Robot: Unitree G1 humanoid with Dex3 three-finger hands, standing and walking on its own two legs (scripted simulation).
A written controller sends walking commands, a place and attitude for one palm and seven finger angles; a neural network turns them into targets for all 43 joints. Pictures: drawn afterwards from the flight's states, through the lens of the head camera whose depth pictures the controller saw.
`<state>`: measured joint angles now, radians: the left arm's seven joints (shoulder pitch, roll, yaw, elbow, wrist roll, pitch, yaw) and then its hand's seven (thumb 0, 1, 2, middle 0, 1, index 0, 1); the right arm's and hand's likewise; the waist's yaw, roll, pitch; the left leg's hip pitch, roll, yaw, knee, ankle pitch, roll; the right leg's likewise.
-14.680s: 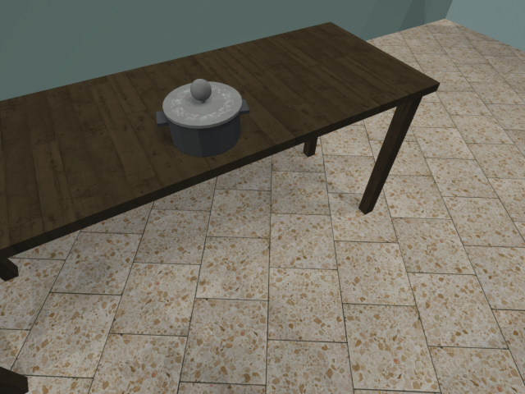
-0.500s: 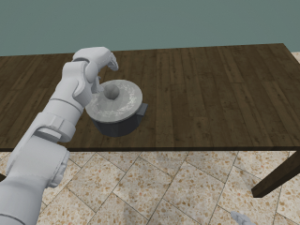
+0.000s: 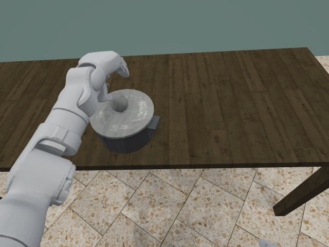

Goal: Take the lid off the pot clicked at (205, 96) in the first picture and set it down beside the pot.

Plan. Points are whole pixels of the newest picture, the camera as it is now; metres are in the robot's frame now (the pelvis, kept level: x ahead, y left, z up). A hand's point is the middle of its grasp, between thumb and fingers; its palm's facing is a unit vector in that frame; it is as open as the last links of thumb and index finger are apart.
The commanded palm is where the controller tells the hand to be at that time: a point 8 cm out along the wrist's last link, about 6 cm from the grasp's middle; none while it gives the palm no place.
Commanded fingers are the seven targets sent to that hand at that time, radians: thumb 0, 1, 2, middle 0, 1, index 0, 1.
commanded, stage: move the open hand above the knob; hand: left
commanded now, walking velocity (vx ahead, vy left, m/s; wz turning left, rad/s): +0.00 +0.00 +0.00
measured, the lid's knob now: (119, 103) +0.50 +0.12 +0.06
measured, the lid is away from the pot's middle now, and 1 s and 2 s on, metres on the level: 0.00 0.00 0.00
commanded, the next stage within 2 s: lower the open fingers around the knob in 0.48 s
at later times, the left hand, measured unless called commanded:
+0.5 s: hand (109, 84) +0.47 +0.12 +0.16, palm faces -0.27 -0.01 -0.96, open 10.5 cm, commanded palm +0.46 +0.13 +0.22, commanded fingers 0.00 -0.35 1.44 -0.80 -0.08 -0.80 -0.08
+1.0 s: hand (112, 92) +0.46 +0.12 +0.14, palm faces -0.30 -0.02 -0.95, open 10.5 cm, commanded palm +0.46 +0.13 +0.19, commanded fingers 0.00 -0.35 1.44 -0.80 -0.08 -0.80 -0.08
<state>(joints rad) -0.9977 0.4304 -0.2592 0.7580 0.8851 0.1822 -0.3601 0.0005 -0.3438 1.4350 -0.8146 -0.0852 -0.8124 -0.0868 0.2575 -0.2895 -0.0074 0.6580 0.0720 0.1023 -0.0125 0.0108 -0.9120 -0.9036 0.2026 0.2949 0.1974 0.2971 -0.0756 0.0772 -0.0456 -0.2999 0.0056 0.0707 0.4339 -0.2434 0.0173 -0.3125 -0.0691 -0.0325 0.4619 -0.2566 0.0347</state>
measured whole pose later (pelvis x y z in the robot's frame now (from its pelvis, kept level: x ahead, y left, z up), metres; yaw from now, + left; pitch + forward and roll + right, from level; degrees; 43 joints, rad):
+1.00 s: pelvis -0.01 +0.00 +0.00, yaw +0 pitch +7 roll +1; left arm -1.02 0.39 -0.28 0.88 0.90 0.16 -0.31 0.00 -0.34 1.44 -0.81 -0.09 -0.81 -0.09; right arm 0.24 -0.29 0.00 0.66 0.07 0.09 -0.03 0.01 -0.91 -0.90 0.20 0.29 0.20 0.30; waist -0.08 0.07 -0.05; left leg -0.32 0.01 0.07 0.44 -0.24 0.01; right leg -0.34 -0.06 -0.03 0.47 -0.25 0.03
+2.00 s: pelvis +0.00 +0.00 +0.00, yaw -1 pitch +9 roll +0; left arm -0.99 0.39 -0.25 1.00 0.91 0.16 -0.23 0.00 -0.26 1.28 -0.72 -0.27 -0.72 -0.27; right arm 0.26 -0.28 0.00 0.69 0.07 0.12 -0.04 0.01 -0.91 -0.90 0.20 0.30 0.20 0.30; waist -0.11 0.06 -0.07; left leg -0.38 0.02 0.09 0.47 -0.26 0.01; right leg -0.39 -0.05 -0.01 0.49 -0.26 0.03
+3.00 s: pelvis +0.00 +0.00 +0.00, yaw -1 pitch +9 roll +0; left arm -0.96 0.38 -0.28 0.95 0.90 0.16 -0.22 0.03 0.16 0.89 -0.74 -1.01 -0.55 -0.92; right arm 0.28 -0.28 -0.02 0.70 0.07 0.11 -0.03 0.01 -0.91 -0.90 0.20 0.30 0.20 0.30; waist -0.09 0.06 -0.07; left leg -0.38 0.02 0.08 0.48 -0.26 0.02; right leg -0.39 -0.06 -0.01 0.48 -0.25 0.04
